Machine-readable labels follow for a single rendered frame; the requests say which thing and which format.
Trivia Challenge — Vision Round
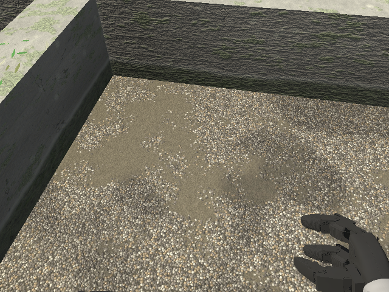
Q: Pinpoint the robot right forearm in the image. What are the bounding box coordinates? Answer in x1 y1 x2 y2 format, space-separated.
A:
363 279 389 292

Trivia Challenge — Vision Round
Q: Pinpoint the robot right hand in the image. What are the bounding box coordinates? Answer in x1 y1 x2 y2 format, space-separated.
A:
294 213 389 292

